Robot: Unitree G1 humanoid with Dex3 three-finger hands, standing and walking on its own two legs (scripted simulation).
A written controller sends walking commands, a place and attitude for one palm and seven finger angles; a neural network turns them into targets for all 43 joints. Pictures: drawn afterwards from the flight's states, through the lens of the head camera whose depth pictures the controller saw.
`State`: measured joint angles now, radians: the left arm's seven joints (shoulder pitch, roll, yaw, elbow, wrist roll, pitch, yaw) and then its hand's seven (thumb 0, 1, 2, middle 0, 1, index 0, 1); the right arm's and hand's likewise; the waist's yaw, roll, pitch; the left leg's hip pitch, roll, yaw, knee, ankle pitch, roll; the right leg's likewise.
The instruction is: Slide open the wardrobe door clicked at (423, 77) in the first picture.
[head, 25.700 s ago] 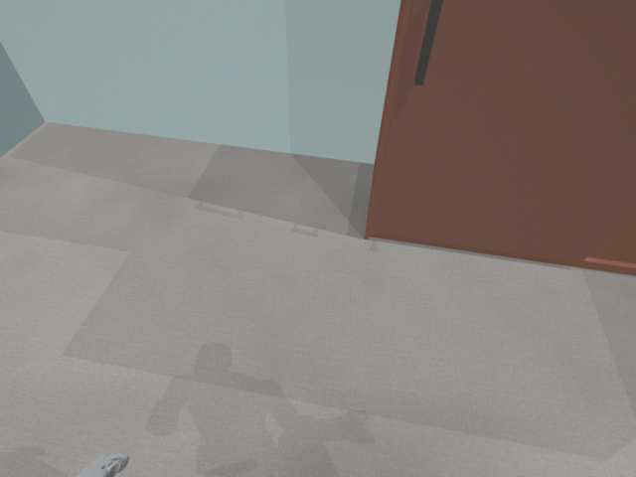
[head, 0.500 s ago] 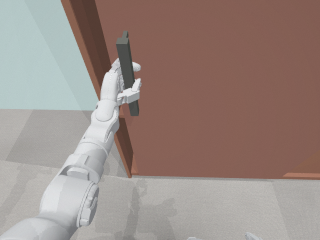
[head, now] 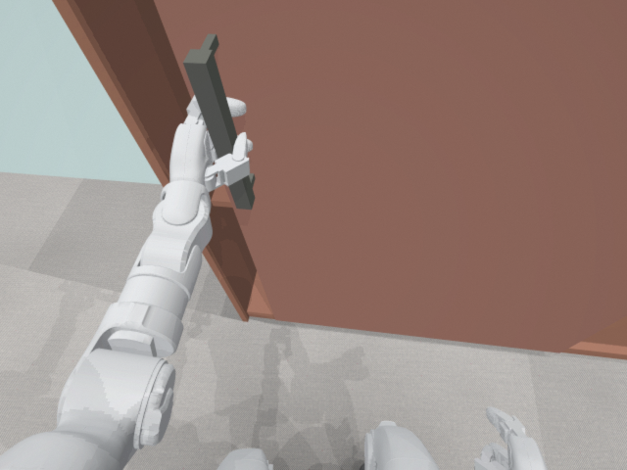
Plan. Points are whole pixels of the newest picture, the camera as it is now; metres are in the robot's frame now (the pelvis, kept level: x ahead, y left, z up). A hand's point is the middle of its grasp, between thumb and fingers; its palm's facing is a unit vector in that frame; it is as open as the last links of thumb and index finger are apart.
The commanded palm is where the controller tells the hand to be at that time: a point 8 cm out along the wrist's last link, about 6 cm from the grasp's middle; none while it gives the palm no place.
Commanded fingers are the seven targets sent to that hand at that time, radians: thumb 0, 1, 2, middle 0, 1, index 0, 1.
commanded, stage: step sideways, sliding the door along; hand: left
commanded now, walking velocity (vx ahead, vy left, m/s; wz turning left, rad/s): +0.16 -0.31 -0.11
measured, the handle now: (230, 134) +0.50 +0.16 +0.11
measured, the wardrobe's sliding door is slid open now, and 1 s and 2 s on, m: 0.10 0.43 0.55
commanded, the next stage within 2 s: stop walking and hold the door there in 1.82 s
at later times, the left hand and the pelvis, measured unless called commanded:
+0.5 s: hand (339, 163) +0.45 +0.01 +0.11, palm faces +0.26 -0.95 -0.17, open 6.4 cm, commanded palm +0.42 -0.02 +0.12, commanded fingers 0.00 0.90 0.90 -0.45 -1.40 -0.45 -1.40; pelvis +0.07 -0.19 +0.00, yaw +5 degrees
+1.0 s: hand (517, 178) +0.44 -0.20 +0.11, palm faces +0.13 -0.98 -0.15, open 6.2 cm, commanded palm +0.41 -0.20 +0.12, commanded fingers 0.00 0.90 0.90 -0.45 -1.40 -0.45 -1.40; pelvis +0.10 -0.33 +0.01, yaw +1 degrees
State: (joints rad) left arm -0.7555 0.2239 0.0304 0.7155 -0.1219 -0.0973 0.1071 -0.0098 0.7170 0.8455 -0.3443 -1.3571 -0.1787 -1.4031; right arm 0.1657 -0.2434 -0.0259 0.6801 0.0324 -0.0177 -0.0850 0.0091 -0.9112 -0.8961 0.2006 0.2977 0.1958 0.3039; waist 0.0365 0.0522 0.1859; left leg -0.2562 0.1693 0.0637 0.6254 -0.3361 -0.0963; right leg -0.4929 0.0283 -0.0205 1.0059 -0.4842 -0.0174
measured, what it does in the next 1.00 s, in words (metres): steps to the right: right foot, then left foot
